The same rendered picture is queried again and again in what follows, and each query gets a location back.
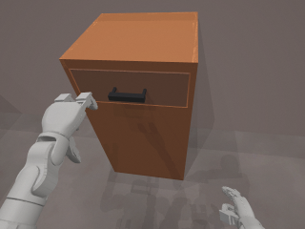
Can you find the handle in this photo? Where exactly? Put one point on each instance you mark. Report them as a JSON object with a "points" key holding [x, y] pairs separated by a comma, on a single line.
{"points": [[127, 97]]}

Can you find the drawer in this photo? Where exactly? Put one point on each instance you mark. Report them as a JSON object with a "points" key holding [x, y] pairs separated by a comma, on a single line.
{"points": [[162, 88]]}

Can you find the right robot forearm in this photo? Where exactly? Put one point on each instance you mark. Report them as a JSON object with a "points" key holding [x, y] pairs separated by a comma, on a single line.
{"points": [[249, 223]]}

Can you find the left robot hand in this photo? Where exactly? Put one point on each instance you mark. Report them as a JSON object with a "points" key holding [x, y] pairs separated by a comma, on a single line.
{"points": [[65, 115]]}

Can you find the right robot hand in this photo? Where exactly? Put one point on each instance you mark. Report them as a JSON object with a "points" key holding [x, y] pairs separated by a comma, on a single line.
{"points": [[232, 214]]}

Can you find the left robot forearm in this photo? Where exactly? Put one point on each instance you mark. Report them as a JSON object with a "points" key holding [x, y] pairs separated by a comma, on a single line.
{"points": [[33, 185]]}

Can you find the cabinet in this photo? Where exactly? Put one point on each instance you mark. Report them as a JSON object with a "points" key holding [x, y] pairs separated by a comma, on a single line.
{"points": [[140, 139]]}

